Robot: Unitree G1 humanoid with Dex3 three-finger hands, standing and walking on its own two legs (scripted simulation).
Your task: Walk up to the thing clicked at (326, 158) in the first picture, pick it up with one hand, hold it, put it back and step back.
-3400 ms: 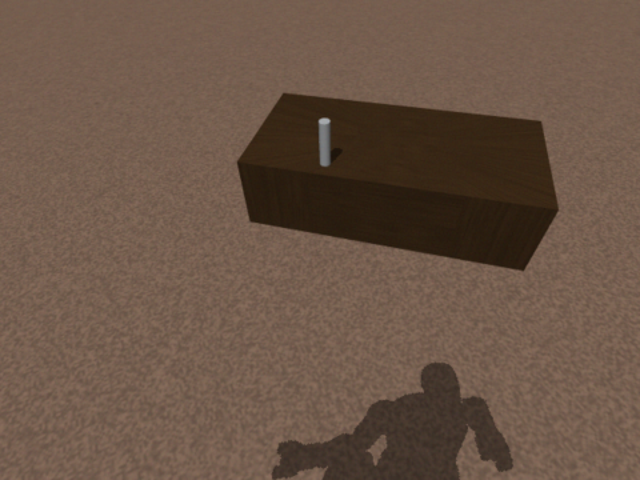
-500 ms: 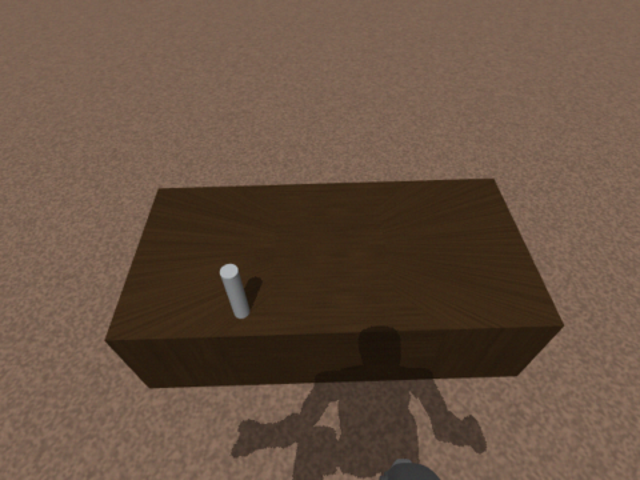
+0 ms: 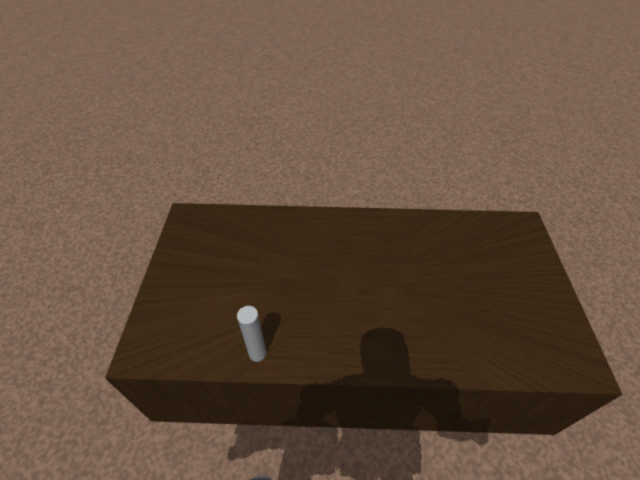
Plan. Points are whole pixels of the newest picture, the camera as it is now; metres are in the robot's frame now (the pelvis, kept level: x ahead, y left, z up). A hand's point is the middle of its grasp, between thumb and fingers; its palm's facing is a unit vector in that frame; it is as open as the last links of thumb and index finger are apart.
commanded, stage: walk up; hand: left
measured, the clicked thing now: (252, 335) +0.47 +0.17 -0.33
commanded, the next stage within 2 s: stand in 1.40 s
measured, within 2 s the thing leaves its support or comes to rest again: neither
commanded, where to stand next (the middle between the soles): +0.08 -0.02 m, yaw +0 degrees
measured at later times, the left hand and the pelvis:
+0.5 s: hand out of the picture +0.12 +0.25 -0.13, palm faces -0.02 -0.94 -0.35, open 7.4 cm; pelvis +0.04 -0.01 +0.02, yaw -1 degrees
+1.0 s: hand out of the picture +0.15 +0.23 -0.12, palm faces -0.05 -0.95 -0.31, open 7.4 cm; pelvis +0.05 -0.01 +0.03, yaw -2 degrees
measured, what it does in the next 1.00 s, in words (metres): stands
